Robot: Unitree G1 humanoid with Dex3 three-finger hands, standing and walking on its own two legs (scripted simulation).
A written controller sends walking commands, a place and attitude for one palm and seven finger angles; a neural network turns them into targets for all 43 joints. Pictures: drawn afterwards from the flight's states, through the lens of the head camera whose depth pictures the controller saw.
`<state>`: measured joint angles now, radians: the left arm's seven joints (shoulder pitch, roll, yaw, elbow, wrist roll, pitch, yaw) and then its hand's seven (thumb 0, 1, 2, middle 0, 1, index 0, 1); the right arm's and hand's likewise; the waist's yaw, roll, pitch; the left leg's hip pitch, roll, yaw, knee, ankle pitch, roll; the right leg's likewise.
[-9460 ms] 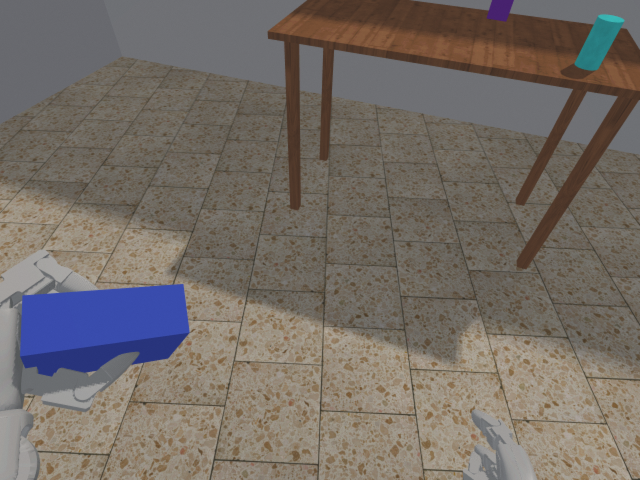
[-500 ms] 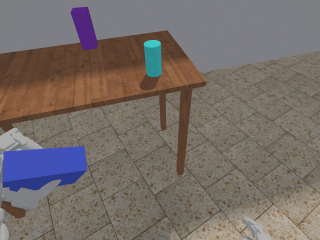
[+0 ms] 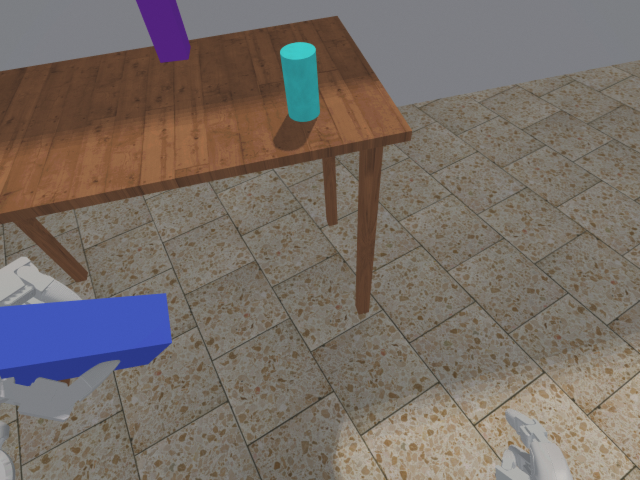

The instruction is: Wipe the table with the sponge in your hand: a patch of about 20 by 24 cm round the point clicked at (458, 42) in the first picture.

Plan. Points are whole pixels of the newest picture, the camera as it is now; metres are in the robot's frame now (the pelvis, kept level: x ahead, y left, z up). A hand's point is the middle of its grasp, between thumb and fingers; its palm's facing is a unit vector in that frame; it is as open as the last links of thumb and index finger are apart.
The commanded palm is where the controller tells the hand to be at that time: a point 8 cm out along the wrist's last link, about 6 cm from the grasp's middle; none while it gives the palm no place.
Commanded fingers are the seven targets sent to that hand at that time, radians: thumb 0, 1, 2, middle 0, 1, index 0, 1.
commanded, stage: come to a stop and stand still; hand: left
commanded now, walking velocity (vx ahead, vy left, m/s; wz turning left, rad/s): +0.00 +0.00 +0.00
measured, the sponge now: (111, 337) +0.23 +0.21 +0.13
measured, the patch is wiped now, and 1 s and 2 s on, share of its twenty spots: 0.00 0.00 0.00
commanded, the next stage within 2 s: look again from close up in 0.64 s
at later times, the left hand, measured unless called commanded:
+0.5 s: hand (18, 333) +0.23 +0.30 +0.15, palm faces +0.36 -0.84 -0.40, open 9.0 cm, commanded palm +0.17 +0.34 +0.16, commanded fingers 0.00 0.10 1.30 -1.20 -1.60 -1.20 -1.60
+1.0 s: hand (35, 342) +0.22 +0.26 +0.16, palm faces +0.34 -0.87 -0.36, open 9.0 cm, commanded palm +0.15 +0.32 +0.16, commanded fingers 0.00 0.10 1.30 -1.20 -1.60 -1.20 -1.60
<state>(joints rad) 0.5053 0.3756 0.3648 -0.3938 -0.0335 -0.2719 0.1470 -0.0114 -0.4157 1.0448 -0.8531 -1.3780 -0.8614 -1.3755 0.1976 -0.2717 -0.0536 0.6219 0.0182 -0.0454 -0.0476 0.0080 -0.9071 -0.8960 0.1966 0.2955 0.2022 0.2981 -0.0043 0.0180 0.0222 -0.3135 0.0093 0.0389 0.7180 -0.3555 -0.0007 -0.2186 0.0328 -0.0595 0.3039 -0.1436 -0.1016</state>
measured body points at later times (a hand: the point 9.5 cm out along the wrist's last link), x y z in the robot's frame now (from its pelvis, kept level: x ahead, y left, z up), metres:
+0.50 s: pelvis +0.01 +0.06 -0.01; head +0.03 +0.06 +0.43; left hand +0.20 +0.34 +0.17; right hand +0.18 -0.15 -0.10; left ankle -0.03 +0.15 -0.75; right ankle +0.01 -0.05 -0.75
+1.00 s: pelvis -0.03 +0.05 -0.02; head -0.01 +0.03 +0.43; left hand +0.19 +0.31 +0.18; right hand +0.13 -0.19 -0.10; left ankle -0.03 +0.15 -0.75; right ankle +0.01 -0.04 -0.75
